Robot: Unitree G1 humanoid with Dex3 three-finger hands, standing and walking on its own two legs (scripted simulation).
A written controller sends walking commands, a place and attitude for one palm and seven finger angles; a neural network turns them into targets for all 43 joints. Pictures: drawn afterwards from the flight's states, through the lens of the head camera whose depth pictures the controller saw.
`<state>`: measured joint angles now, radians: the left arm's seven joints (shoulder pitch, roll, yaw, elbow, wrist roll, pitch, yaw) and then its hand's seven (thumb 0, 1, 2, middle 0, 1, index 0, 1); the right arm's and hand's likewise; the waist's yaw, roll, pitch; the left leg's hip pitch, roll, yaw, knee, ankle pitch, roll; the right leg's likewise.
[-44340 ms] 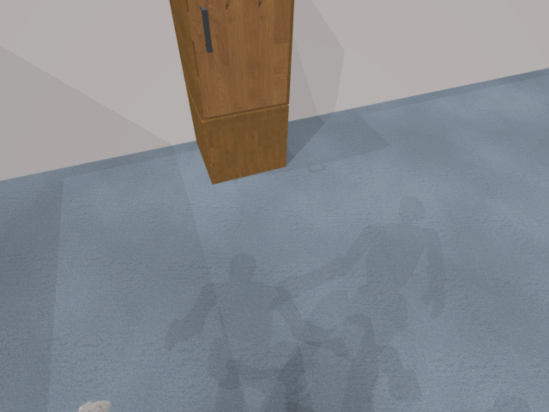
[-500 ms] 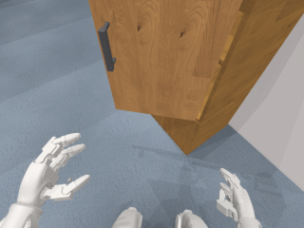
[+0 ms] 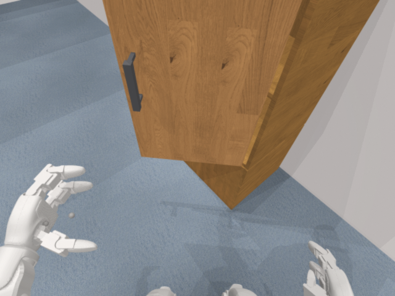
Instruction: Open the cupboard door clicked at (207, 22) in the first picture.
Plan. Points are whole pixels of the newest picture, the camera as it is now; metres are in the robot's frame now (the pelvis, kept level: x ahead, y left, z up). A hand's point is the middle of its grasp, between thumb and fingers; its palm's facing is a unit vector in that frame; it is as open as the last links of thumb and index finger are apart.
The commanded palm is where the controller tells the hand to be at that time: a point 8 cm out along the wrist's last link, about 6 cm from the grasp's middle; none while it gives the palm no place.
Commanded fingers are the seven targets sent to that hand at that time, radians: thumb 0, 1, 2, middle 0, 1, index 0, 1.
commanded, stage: raise the hand with hooked fingers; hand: left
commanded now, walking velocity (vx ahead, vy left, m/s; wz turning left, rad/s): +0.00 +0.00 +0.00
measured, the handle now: (134, 83) +0.58 +0.20 +0.08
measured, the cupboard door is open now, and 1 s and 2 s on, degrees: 44 44 44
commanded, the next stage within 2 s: move the hooked fingers beside the handle in 0.90 s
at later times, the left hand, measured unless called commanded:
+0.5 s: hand (46, 178) +0.29 +0.29 +0.10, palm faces +0.00 -1.00 -0.04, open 14.0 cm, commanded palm +0.26 +0.33 +0.09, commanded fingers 0.00 -0.50 0.30 -0.30 -1.20 -0.30 -1.20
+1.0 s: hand (58, 181) +0.29 +0.26 +0.10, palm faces +0.00 -1.00 -0.04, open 14.0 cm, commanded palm +0.26 +0.31 +0.09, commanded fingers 0.00 -0.50 0.30 -0.30 -1.20 -0.30 -1.20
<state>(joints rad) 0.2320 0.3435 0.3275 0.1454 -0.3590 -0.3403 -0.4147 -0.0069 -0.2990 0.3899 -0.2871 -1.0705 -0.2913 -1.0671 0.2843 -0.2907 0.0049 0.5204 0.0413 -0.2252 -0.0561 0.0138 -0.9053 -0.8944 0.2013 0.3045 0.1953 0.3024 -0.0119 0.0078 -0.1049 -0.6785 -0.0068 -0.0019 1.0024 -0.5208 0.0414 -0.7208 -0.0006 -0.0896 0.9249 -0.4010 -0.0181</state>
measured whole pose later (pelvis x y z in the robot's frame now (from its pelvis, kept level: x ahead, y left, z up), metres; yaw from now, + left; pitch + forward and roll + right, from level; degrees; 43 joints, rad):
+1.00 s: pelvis +0.00 -0.01 +0.02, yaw +0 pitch +9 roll -2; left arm -0.05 0.43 0.43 0.43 -0.37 -0.25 -0.53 -0.02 -0.50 0.30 -0.30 -1.20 -0.31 -1.20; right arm 0.29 -0.28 0.05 0.54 0.04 -0.19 -0.07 0.01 -0.90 -0.89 0.20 0.30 0.20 0.30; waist 0.00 0.02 -0.09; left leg -0.58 0.00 0.00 0.88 -0.46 0.03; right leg -0.63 0.01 -0.08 0.82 -0.35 -0.03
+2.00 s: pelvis +0.00 +0.00 +0.01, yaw -2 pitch +17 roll -2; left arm -0.65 0.58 0.47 1.04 -0.21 -0.35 -0.50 -0.02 -0.50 0.30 -0.30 -1.20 -0.30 -1.20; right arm 0.37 -0.29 0.04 0.58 0.03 -0.02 -0.05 0.01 -0.90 -0.89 0.20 0.30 0.20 0.30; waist -0.09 0.00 -0.10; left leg -0.75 0.01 0.03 0.94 -0.48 0.05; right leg -0.81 0.02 -0.06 0.86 -0.35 -0.02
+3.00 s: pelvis +0.01 +0.02 -0.01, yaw -4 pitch +24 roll -6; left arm -0.91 0.77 0.53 1.18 -0.11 -0.32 -0.50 -0.02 -0.50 0.30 -0.30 -1.20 -0.30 -1.19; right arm 0.45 -0.28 0.07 0.57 -0.01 0.12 -0.01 0.00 -0.90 -0.89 0.21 0.30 0.20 0.30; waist -0.20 0.02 -0.09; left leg -0.92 0.03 0.01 1.03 -0.52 0.06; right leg -0.94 0.04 -0.07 0.87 -0.35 0.01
